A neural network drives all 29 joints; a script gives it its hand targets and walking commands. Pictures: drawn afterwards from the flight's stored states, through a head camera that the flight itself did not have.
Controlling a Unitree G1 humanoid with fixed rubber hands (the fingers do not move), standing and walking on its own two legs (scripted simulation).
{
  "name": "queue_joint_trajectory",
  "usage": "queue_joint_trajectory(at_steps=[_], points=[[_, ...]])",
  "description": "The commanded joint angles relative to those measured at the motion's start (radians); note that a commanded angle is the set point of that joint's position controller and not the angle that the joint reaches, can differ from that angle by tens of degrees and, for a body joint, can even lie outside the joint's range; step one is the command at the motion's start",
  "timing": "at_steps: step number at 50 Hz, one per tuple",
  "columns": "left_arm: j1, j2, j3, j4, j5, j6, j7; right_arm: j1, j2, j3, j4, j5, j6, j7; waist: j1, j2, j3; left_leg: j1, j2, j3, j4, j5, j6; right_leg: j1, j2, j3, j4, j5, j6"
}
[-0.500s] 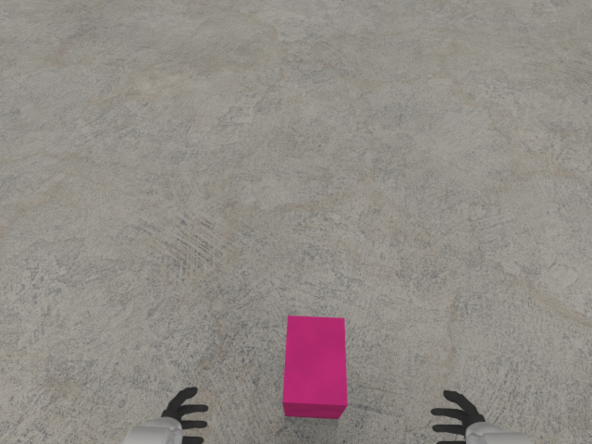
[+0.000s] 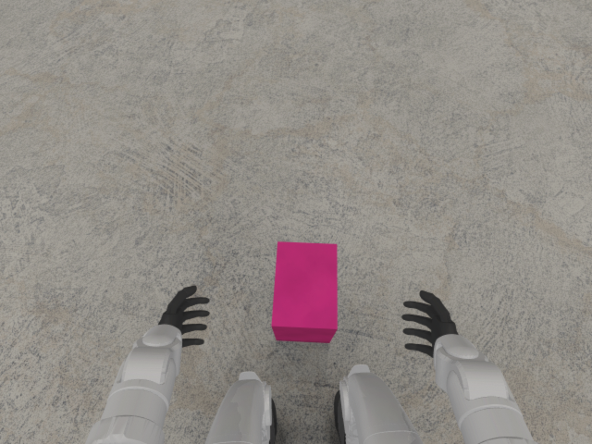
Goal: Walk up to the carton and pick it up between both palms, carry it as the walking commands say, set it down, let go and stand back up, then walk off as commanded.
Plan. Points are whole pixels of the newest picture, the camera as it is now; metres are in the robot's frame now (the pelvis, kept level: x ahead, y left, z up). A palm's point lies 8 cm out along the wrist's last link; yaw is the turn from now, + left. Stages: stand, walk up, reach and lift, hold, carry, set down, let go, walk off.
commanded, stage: reach and lift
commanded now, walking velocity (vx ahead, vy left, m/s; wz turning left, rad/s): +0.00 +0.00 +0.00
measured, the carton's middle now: (304, 295) +0.45 -0.02 -0.58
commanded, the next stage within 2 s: none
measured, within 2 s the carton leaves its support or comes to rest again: neither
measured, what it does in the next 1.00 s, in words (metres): lowers itself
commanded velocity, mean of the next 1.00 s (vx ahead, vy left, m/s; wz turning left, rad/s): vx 0.00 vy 0.00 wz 0.00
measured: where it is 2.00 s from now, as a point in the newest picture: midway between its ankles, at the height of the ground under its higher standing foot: outside the picture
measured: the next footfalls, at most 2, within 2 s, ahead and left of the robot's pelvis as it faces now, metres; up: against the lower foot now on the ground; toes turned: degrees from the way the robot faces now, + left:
none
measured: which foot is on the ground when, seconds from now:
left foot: down 0.00-1.00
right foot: down 0.00-1.00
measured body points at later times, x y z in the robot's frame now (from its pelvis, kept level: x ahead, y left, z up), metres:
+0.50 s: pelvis -0.01 +0.00 -0.04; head +0.23 +0.01 +0.34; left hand +0.45 +0.17 -0.15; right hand +0.41 -0.19 -0.14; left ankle +0.06 +0.11 -0.66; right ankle +0.06 -0.12 -0.66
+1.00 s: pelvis +0.00 +0.00 -0.06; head +0.29 +0.01 +0.29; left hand +0.49 +0.16 -0.19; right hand +0.45 -0.19 -0.18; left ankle +0.06 +0.11 -0.66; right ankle +0.06 -0.13 -0.66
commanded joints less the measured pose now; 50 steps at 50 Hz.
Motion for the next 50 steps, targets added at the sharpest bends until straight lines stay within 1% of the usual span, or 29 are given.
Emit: queue_joint_trajectory(at_steps=[1, 3, 5, 6, 8, 9, 11, 12, 14, 15, 16, 18, 21, 24, 28, 30, 32, 33, 34, 37, 38, 39, 40, 41, 43, 45, 46, 48, 50], points=[[-0.39, 0.133, 0.031, -0.018, -0.02, -0.028, -0.021, -0.333, -0.019, -0.024, -0.071, -0.006, -0.013, -0.059, -0.006, 0.0, -0.352, 0.136, -0.032, -0.004, -0.106, -0.08, 0.007, 0.159, 0.018, 0.006, -0.162, -0.127, 0.012], [-0.426, 0.135, 0.033, 0.073, -0.021, -0.033, -0.027, -0.361, 0.005, -0.026, -0.022, 0.0, -0.016, -0.081, -0.012, 0.005, -0.387, 0.128, -0.036, -0.006, -0.094, -0.063, 0.013, 0.157, 0.019, 0.009, -0.153, -0.107, 0.017], [-0.515, 0.144, 0.033, 0.094, -0.014, -0.059, -0.025, -0.42, -0.008, -0.064, 0.019, -0.018, -0.033, -0.096, -0.018, 0.055, -0.431, 0.092, -0.038, -0.005, -0.096, -0.057, 0.0, 0.149, 0.028, -0.008, -0.12, -0.061, 0.02], [-0.566, 0.143, 0.024, 0.11, -0.032, -0.073, -0.025, -0.461, -0.026, -0.084, 0.029, -0.024, -0.048, -0.104, -0.041, 0.047, -0.434, 0.079, -0.038, -0.005, -0.083, -0.049, -0.002, 0.121, 0.032, -0.008, -0.113, -0.056, 0.019], [-0.62, 0.179, 0.055, 0.146, -0.006, -0.11, -0.018, -0.519, -0.027, -0.111, 0.041, -0.033, -0.082, -0.121, -0.029, 0.082, -0.457, 0.04, -0.036, -0.003, -0.073, -0.035, -0.01, 0.092, 0.03, -0.008, -0.098, -0.035, 0.027], [-0.632, 0.177, 0.054, 0.166, -0.003, -0.123, -0.015, -0.534, -0.008, -0.106, 0.062, -0.032, -0.095, -0.123, -0.024, 0.059, -0.496, 0.041, -0.037, -0.018, -0.073, -0.008, -0.007, 0.09, 0.042, -0.016, -0.083, -0.003, 0.029], [-0.685, 0.16, 0.047, 0.2, -0.019, -0.16, 0.0, -0.588, -0.021, -0.119, 0.094, -0.019, -0.137, -0.13, -0.036, 0.081, -0.565, 0.04, -0.041, -0.009, -0.058, 0.021, -0.016, 0.06, 0.045, -0.012, -0.071, 0.027, 0.027], [-0.723, 0.176, 0.066, 0.199, -0.015, -0.176, 0.005, -0.614, -0.009, -0.107, 0.094, -0.016, -0.153, -0.132, -0.016, 0.07, -0.566, 0.036, -0.042, -0.014, -0.059, 0.023, -0.013, 0.055, 0.045, -0.012, -0.063, 0.024, 0.032], [-0.799, 0.186, 0.082, 0.171, -0.019, -0.215, 0.031, -0.688, -0.054, -0.129, 0.102, -0.027, -0.192, -0.132, -0.018, 0.056, -0.646, 0.021, -0.041, -0.018, -0.05, 0.047, -0.022, 0.032, 0.053, -0.013, -0.046, 0.045, 0.034], [-0.779, 0.181, 0.096, 0.21, -0.017, -0.225, 0.038, -0.686, -0.044, -0.125, 0.116, -0.024, -0.208, -0.132, -0.011, 0.043, -0.666, 0.034, -0.047, -0.019, -0.049, 0.074, -0.017, 0.012, 0.058, -0.022, -0.043, 0.064, 0.035], [-0.73, 0.174, 0.106, 0.259, -0.016, -0.238, 0.042, -0.673, -0.026, -0.099, 0.145, -0.009, -0.22, -0.132, 0.017, 0.045, -0.66, 0.008, -0.052, -0.004, -0.051, 0.104, -0.023, 0.007, 0.055, -0.019, -0.047, 0.086, 0.039], [-0.83, 0.188, 0.102, 0.213, -0.04, -0.286, 0.053, -0.764, -0.059, -0.123, 0.111, -0.003, -0.267, -0.127, 0.0, 0.03, -0.741, 0.012, -0.052, -0.015, -0.029, 0.14, -0.017, -0.025, 0.07, -0.007, -0.024, 0.128, 0.039], [-0.827, 0.157, 0.092, 0.257, -0.052, -0.32, 0.072, -0.755, -0.079, -0.133, 0.186, 0.002, -0.308, -0.128, 0.01, 0.071, -0.818, 0.045, -0.062, -0.017, -0.005, 0.233, -0.027, -0.074, 0.073, -0.013, 0.001, 0.196, 0.03], [-0.886, 0.145, 0.08, 0.241, -0.082, -0.373, 0.077, -0.82, -0.065, -0.137, 0.174, 0.006, -0.366, -0.122, -0.015, 0.028, -0.892, 0.024, -0.066, -0.024, 0.014, 0.332, -0.02, -0.085, 0.086, -0.019, 0.018, 0.291, 0.033], [-0.911, 0.102, 0.079, 0.212, -0.062, -0.422, 0.09, -0.802, -0.063, -0.155, 0.219, 0.007, -0.424, -0.095, -0.004, 0.114, -0.97, 0.116, -0.06, -0.049, 0.009, 0.503, -0.034, -0.193, 0.092, -0.019, 0.021, 0.391, 0.025], [-0.902, 0.14, 0.136, 0.225, -0.037, -0.435, 0.095, -0.804, -0.061, -0.174, 0.23, -0.009, -0.436, -0.088, -0.004, 0.043, -1.011, 0.057, -0.064, -0.049, 0.032, 0.521, -0.019, -0.152, 0.092, -0.004, 0.021, 0.442, 0.029], [-0.919, 0.156, 0.156, 0.204, -0.02, -0.446, 0.092, -0.814, -0.068, -0.195, 0.186, -0.011, -0.45, -0.089, 0.009, 0.072, -1.059, 0.054, -0.067, -0.051, 0.027, 0.566, -0.017, -0.154, 0.088, 0.003, 0.016, 0.487, 0.03], [-0.882, 0.133, 0.141, 0.213, -0.027, -0.449, 0.089, -0.797, -0.069, -0.192, 0.166, -0.01, -0.457, -0.091, -0.007, 0.068, -1.096, 0.075, -0.068, -0.05, 0.024, 0.578, -0.016, -0.102, 0.088, 0.0, 0.007, 0.515, 0.032], [-0.914, 0.13, 0.154, 0.204, -0.012, -0.451, 0.083, -0.814, -0.087, -0.222, 0.171, -0.023, -0.46, -0.086, -0.009, 0.105, -1.093, 0.098, -0.06, -0.066, 0.029, 0.608, -0.018, -0.205, 0.086, -0.002, 0.014, 0.498, 0.032], [-0.861, 0.062, 0.148, 0.207, -0.005, -0.452, 0.072, -0.764, -0.057, -0.243, 0.161, -0.054, -0.474, -0.068, -0.013, 0.096, -1.067, 0.103, -0.053, -0.088, 0.02, 0.671, -0.028, -0.256, 0.095, -0.011, 0.004, 0.527, 0.03], [-0.881, 0.077, 0.167, 0.196, 0.01, -0.457, 0.067, -0.793, -0.078, -0.241, 0.123, -0.062, -0.478, -0.066, -0.007, 0.119, -1.096, 0.108, -0.054, -0.084, 0.032, 0.659, -0.029, -0.239, 0.092, 0.002, 0.0, 0.517, 0.018], [-0.887, 0.089, 0.193, 0.206, 0.02, -0.462, 0.07, -0.801, -0.037, -0.224, 0.144, -0.054, -0.476, -0.061, 0.015, 0.082, -1.079, 0.039, -0.057, -0.08, 0.03, 0.648, -0.024, -0.225, 0.089, 0.009, 0.004, 0.537, 0.023], [-0.873, 0.079, 0.191, 0.214, 0.027, -0.46, 0.061, -0.771, -0.041, -0.236, 0.158, -0.06, -0.471, -0.058, 0.009, 0.097, -1.05, 0.0, -0.059, -0.062, 0.026, 0.596, -0.025, -0.218, 0.083, 0.013, -0.004, 0.517, 0.029], [-0.897, 0.094, 0.202, 0.22, 0.028, -0.461, 0.059, -0.786, -0.029, -0.25, 0.174, -0.085, -0.472, -0.058, -0.009, 0.038, -1.021, -0.064, -0.063, -0.069, 0.042, 0.556, -0.021, -0.229, 0.085, 0.001, 0.017, 0.499, 0.036], [-0.895, 0.11, 0.216, 0.241, 0.033, -0.465, 0.053, -0.843, -0.036, -0.252, 0.132, -0.076, -0.475, -0.054, 0.004, 0.009, -0.99, -0.158, -0.068, -0.05, 0.04, 0.487, -0.016, -0.218, 0.083, 0.002, 0.021, 0.467, 0.041], [-0.932, 0.096, 0.191, 0.242, 0.035, -0.462, 0.051, -0.836, -0.026, -0.26, 0.182, -0.081, -0.467, -0.056, -0.006, 0.04, -0.979, -0.187, -0.075, -0.042, 0.057, 0.402, -0.019, -0.245, 0.085, -0.001, 0.047, 0.403, 0.038], [-0.928, 0.118, 0.202, 0.275, 0.04, -0.457, 0.053, -0.85, -0.061, -0.285, 0.185, -0.094, -0.471, -0.063, -0.016, 0.023, -0.973, -0.212, -0.073, -0.051, 0.081, 0.399, -0.019, -0.277, 0.082, -0.01, 0.066, 0.392, 0.04], [-0.975, 0.128, 0.187, 0.264, 0.039, -0.459, 0.058, -0.902, -0.056, -0.274, 0.169, -0.071, -0.464, -0.067, 0.009, 0.085, -0.995, -0.227, -0.079, -0.032, 0.117, 0.329, -0.025, -0.302, 0.085, -0.005, 0.115, 0.344, 0.038], [-1.004, 0.128, 0.174, 0.265, 0.008, -0.46, 0.062, -0.884, -0.032, -0.259, 0.249, -0.069, -0.46, -0.068, -0.025, 0.014, -0.951, -0.318, -0.076, -0.038, 0.158, 0.263, -0.014, -0.345, 0.089, -0.012, 0.15, 0.292, 0.042]])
